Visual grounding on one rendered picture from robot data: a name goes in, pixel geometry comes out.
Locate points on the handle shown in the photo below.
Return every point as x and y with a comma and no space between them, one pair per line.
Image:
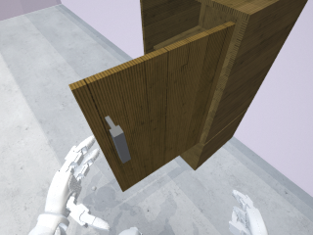
119,141

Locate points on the robot right hand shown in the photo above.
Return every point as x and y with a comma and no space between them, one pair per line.
251,220

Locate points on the robot left hand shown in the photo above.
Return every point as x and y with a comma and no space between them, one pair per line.
67,180

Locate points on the cupboard door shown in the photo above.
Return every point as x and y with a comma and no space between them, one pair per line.
160,101

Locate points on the robot left forearm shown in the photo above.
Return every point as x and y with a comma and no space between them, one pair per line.
50,223

